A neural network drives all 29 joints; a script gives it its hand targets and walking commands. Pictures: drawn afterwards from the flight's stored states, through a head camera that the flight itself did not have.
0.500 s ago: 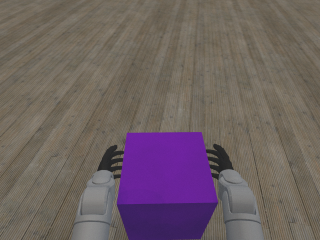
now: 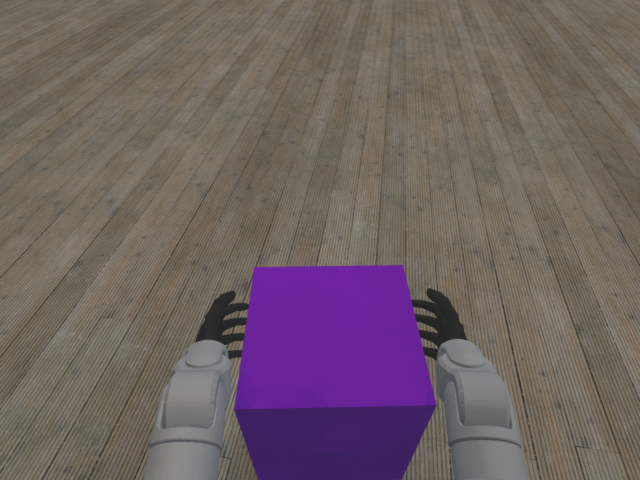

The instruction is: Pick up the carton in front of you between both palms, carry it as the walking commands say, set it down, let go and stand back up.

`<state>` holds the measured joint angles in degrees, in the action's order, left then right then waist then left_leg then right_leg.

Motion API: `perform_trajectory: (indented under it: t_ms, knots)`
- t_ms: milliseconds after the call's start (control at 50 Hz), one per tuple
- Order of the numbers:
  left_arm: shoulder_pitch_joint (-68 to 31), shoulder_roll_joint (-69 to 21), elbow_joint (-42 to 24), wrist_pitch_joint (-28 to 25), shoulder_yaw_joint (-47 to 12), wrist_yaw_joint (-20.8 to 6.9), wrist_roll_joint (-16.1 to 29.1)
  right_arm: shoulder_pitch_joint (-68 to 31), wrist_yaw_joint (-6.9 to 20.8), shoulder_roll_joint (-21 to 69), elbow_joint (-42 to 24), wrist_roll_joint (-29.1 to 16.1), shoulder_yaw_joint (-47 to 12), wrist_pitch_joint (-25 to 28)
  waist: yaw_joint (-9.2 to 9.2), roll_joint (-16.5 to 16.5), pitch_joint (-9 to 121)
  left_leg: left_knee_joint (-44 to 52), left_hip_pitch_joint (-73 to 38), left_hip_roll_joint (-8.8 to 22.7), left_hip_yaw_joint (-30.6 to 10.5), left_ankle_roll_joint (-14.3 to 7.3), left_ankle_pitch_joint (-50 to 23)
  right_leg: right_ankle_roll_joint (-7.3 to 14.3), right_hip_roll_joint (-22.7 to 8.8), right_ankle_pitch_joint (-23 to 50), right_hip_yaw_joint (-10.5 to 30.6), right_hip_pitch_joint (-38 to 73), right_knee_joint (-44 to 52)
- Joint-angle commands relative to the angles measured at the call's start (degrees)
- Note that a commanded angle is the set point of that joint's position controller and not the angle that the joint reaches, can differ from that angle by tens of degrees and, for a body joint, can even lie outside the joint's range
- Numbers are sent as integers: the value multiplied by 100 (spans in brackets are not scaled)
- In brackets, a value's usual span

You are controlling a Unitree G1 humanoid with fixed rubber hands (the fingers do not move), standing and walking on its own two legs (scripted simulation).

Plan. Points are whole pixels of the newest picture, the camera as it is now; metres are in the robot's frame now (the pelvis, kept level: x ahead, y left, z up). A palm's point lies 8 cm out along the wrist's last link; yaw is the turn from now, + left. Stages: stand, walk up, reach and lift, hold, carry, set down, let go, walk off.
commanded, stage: carry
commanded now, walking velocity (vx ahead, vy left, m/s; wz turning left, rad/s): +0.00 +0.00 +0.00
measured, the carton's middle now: (329, 376) +0.29 +0.00 -0.06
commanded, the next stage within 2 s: hold in 1.34 s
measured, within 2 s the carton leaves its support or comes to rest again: neither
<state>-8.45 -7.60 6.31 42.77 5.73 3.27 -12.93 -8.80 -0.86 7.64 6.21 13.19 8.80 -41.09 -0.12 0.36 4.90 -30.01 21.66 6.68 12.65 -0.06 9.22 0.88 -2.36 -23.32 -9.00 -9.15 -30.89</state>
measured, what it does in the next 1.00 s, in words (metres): stands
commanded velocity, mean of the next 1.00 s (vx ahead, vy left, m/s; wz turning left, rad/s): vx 0.00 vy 0.00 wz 0.00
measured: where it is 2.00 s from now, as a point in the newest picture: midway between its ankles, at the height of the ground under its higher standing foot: outside the picture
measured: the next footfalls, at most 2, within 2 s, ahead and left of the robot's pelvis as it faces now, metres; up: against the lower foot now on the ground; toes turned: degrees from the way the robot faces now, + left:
none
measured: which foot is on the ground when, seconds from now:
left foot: down 0.00-1.00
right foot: down 0.00-1.00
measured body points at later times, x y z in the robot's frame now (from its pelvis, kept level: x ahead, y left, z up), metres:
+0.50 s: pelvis -0.01 +0.00 +0.00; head -0.03 -0.01 +0.45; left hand +0.29 +0.14 +0.03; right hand +0.29 -0.16 +0.03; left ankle +0.07 +0.13 -0.73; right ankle -0.07 -0.09 -0.73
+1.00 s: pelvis +0.00 -0.02 +0.00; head -0.03 -0.02 +0.45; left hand +0.28 +0.13 +0.03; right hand +0.28 -0.17 +0.03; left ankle +0.07 +0.13 -0.73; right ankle -0.07 -0.09 -0.73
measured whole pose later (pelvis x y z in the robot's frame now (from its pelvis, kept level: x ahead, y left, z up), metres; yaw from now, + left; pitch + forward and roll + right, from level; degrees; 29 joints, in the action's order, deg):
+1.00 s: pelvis +0.00 -0.02 +0.00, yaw +0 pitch +1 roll +1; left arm -8.3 -7.6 7.5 42.8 5.7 3.0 -12.8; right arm -8.1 -0.9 7.6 6.4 13.5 8.7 -41.2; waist 0.0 -0.1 5.2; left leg -30.4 21.3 7.8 12.2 1.3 8.7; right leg 2.1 -1.9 -24.2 -10.0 -9.2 -32.5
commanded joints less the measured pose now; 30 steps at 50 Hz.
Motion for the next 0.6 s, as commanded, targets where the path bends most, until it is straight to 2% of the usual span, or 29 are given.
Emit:
perform_trajectory:
  t_ms: [0,20,40,60,80,100,120,140,160,180,200,220,240,260,280,300,320,340,360,380,400,420,440,460,480,500,520,560,580]
  knots:
    - [-2307,-5484,-487,-310,-3187,-1404,1564,-2268,1324,5011,-397,-1413,-3288,197,-16,188,1047,106,-1154,411,-423,46,-1221,-29,-626,2312,393,-526,606]
    - [-2530,-5406,-808,-330,-3405,-1386,1667,-2104,1314,5049,-361,-1435,-3212,167,5,37,1450,6,-1349,467,-439,-26,-1263,8,-708,2230,530,-239,613]
    - [-2244,-5310,-585,-251,-3323,-1357,1533,-2081,1312,5025,-486,-1421,-3175,196,-12,-140,1293,85,-1276,426,-385,20,-1489,33,-668,2160,459,-338,480]
    - [-2129,-5392,-747,-280,-3401,-1349,1642,-1968,1325,4919,-488,-1526,-3184,165,-34,-311,1542,15,-1411,487,-370,-35,-1710,-15,-698,2064,367,-209,475]
    - [-2506,-5408,-655,-289,-3398,-1376,1676,-2175,1306,5055,-479,-1437,-3259,218,-13,69,1364,87,-1334,485,-451,35,-1645,-3,-612,2201,293,-376,412]
    - [-2208,-5260,-542,-245,-3208,-1376,1491,-2003,1313,5045,-275,-1367,-3166,151,-46,-91,1255,-13,-1255,490,-463,-12,-1699,27,-658,2230,415,-283,510]
    - [-2304,-5149,-634,-281,-3173,-1355,1404,-2093,1323,5070,-207,-1357,-3147,128,-2,132,1381,32,-1296,449,-451,27,-1847,-6,-598,2311,274,-225,380]
    - [-2281,-5177,-434,-222,-3254,-1386,1449,-1994,1340,4810,-104,-1257,-3007,120,-36,-217,1362,-55,-1242,520,-455,2,-1587,25,-678,2481,406,-256,472]
    - [-2199,-5254,-359,-211,-3097,-1369,1432,-1988,1348,4877,-148,-1334,-3112,117,-42,-117,1428,-140,-1136,457,-444,-63,-1287,-2,-721,2574,567,-108,593]
    - [-2339,-5216,-429,-245,-3093,-1379,1435,-2399,1319,4863,-451,-1432,-3159,157,3,79,1080,146,-1042,446,-408,18,-917,24,-700,2048,367,-340,588]
    - [-2231,-5340,-279,-213,-3050,-1396,1440,-2425,1328,4955,-629,-1472,-3190,187,-22,103,1045,259,-1189,419,-513,53,-1025,82,-722,1767,472,-605,604]
    - [-2363,-5271,-488,-242,-3054,-1400,1423,-2320,1317,4969,-407,-1338,-3136,123,-9,205,1054,225,-1224,478,-470,21,-632,-1,-696,1416,484,-643,782]
    - [-2457,-5219,-604,-264,-3128,-1404,1476,-2181,1337,5114,-34,-1389,-3108,93,-19,3,957,186,-1140,499,-471,-7,-729,-4,-682,1349,470,-528,857]
    - [-2649,-5373,-604,-282,-3302,-1433,1651,-2308,1322,5065,-464,-1407,-3153,175,-7,-169,1011,169,-1179,451,-506,-19,-780,70,-714,1518,547,-555,725]
    - [-2649,-5375,-608,-273,-3194,-1436,1711,-2173,1318,5050,-263,-1360,-3171,99,-28,-41,978,222,-1119,488,-507,-52,-906,-6,-686,1386,439,-591,676]
    - [-2597,-5318,-276,-270,-3066,-1451,1497,-2396,1294,4951,-247,-1215,-3096,109,8,180,834,273,-1110,474,-489,2,-818,-15,-625,1176,384,-718,732]
    - [-2547,-5224,-229,-230,-2959,-1453,1382,-2261,1300,4983,-45,-1135,-2932,126,-4,153,700,273,-998,487,-600,-13,-879,10,-567,1054,386,-704,786]
    - [-2291,-5117,-278,-252,-2958,-1421,1313,-2275,1339,4958,-140,-1223,-2915,159,-17,-213,1003,192,-1159,511,-495,6,-1035,55,-633,1370,493,-467,657]
    - [-2396,-5186,-425,-265,-3086,-1397,1385,-2106,1347,4977,-18,-1234,-2887,145,-5,-290,1133,232,-1215,489,-468,36,-1264,70,-625,1633,472,-481,679]
    - [-2372,-5275,-607,-310,-3161,-1387,1528,-1998,1373,5128,-30,-1395,-3089,187,-25,-265,1288,185,-1105,499,-489,5,-1410,24,-619,1674,404,-258,569]
    - [-2417,-5323,-384,-285,-3069,-1402,1460,-2308,1353,5095,-351,-1440,-3122,225,9,32,1282,292,-1123,535,-599,13,-1129,5,-604,1490,324,-204,551]
    - [-2426,-5471,-511,-328,-3053,-1398,1476,-2456,1363,5177,-408,-1471,-3257,201,-18,-8,1167,207,-1157,497,-474,-17,-926,13,-694,1513,481,-408,692]
    - [-2319,-5417,-81,-249,-2874,-1418,1396,-2528,1321,4942,-389,-1321,-3211,165,42,159,993,224,-1052,500,-576,-1,-727,63,-686,1511,526,-502,807]
    - [-2263,-5325,-463,-272,-3086,-1431,1452,-2349,1323,5114,-402,-1469,-3255,178,16,-31,1077,231,-1177,492,-461,9,-895,39,-668,1494,379,-496,695]
    - [-2611,-5336,-508,-238,-3104,-1449,1546,-2297,1320,4948,-261,-1292,-3113,88,8,30,868,385,-1152,468,-577,15,-1038,80,-655,1518,532,-853,648]
    - [-2226,-5348,-187,-199,-2874,-1444,1353,-2251,1302,5003,-201,-1336,-3075,93,9,32,1031,253,-1094,497,-514,-34,-1284,4,-632,1244,405,-563,651]
    - [-2370,-5364,-319,-264,-3038,-1445,1503,-2153,1308,4948,-224,-1269,-3029,155,15,-24,1085,209,-1251,470,-474,25,-1654,47,-639,1588,346,-556,490]
    - [-2301,-5280,-370,-260,-3038,-1429,1426,-2162,1328,5042,-215,-1277,-3016,128,-20,192,1123,169,-1209,497,-545,53,-1281,22,-679,1825,405,-541,643]
    - [-2458,-5194,-523,-302,-3072,-1449,1500,-1906,1348,5110,97,-1256,-2991,100,2,-41,1230,149,-1130,457,-523,46,-1236,31,-672,1820,374,-368,595]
